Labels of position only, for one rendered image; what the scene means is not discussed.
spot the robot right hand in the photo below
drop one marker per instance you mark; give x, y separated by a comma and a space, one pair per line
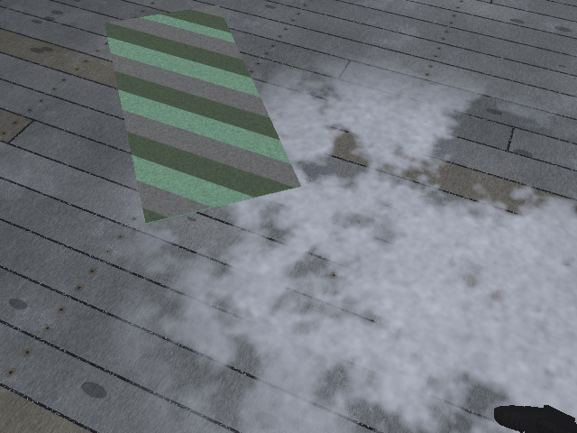
534, 419

